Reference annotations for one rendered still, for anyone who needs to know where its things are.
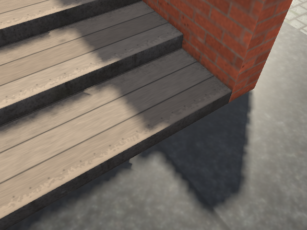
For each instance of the stairs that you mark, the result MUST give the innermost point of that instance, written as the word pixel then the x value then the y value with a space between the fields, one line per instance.
pixel 85 85

